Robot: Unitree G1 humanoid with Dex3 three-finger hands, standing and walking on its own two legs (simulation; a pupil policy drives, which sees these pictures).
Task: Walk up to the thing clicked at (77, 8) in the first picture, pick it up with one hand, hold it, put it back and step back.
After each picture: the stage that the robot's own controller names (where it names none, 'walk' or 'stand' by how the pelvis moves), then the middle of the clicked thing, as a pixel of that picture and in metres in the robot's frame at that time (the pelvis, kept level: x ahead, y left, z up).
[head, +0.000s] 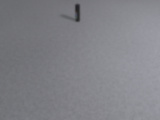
stand; (77, 13) +2.03 +0.02 -0.66
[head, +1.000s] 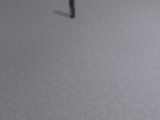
walk; (72, 9) +1.87 +0.22 -0.64
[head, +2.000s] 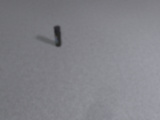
walk; (57, 36) +1.35 +0.25 -0.63
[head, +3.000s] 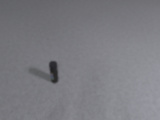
walk; (54, 72) +0.91 +0.20 -0.65
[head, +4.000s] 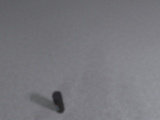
walk; (58, 102) +0.58 +0.18 -0.63
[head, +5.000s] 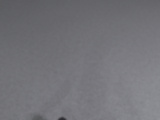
stand; out of the picture +0.44 +0.13 -0.65
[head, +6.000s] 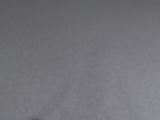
stand; out of the picture +0.42 +0.13 -0.65
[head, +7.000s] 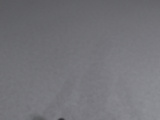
stand; out of the picture +0.43 +0.14 -0.66
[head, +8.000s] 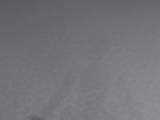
stand; out of the picture +0.41 +0.14 -0.66
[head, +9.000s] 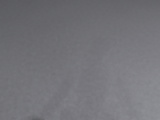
stand; out of the picture +0.42 +0.14 -0.66
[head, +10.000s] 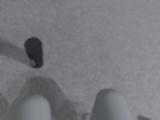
go down; (35, 55) +0.50 +0.15 -0.32
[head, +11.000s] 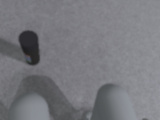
approach; (31, 50) +0.52 +0.16 -0.28
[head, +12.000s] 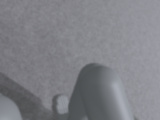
close in; out of the picture +0.51 +0.22 -0.17
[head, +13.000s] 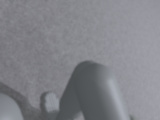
close; out of the picture +0.51 +0.23 -0.18
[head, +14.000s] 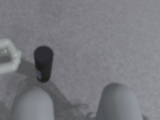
lift; (43, 67) +0.44 +0.13 -0.24
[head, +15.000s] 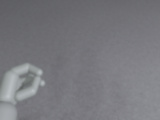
hold; out of the picture +0.35 +0.09 -0.59
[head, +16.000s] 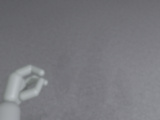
hold; out of the picture +0.35 +0.11 -0.62
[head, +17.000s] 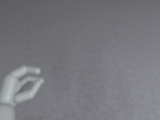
stand; out of the picture +0.34 +0.11 -0.62
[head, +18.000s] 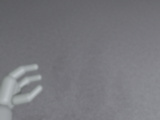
stand; out of the picture +0.35 +0.10 -0.62
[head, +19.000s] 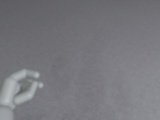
crouch; out of the picture +0.35 +0.10 -0.62
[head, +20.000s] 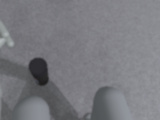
crouch; (40, 73) +0.43 +0.11 -0.30
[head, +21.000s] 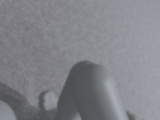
lower; out of the picture +0.42 +0.18 -0.18
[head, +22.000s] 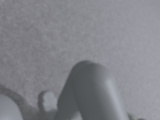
lower; out of the picture +0.42 +0.18 -0.18
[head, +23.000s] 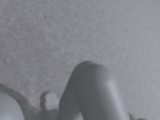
lower; out of the picture +0.43 +0.18 -0.17
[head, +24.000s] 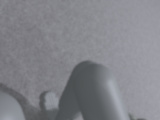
lower; out of the picture +0.43 +0.18 -0.18
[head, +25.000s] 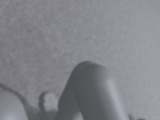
loosen; out of the picture +0.43 +0.18 -0.18
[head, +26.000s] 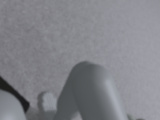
withdraw; out of the picture +0.33 +0.13 -0.20
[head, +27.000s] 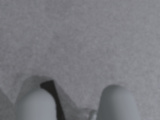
walk; (54, 107) +0.27 +0.08 -0.36
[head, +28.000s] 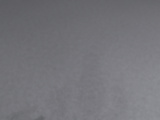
stand; out of the picture +0.18 +0.07 -0.68
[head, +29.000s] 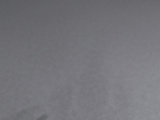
stand; out of the picture +0.19 +0.09 -0.69
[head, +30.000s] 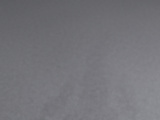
stand; out of the picture +0.19 +0.08 -0.71
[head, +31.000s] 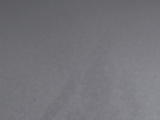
walk; out of the picture +0.20 +0.08 -0.74
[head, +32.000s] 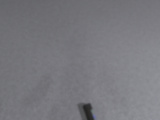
walk; out of the picture +0.42 -0.14 -0.73
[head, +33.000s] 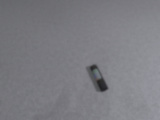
walk; (98, 77) +0.79 -0.12 -0.71
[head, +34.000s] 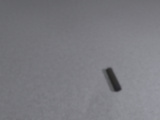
stand; (113, 79) +0.93 -0.33 -0.73
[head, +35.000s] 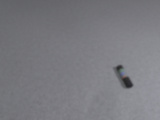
stand; (124, 76) +0.97 -0.44 -0.75
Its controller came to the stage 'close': yes
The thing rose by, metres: 0.01
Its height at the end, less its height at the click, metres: -0.09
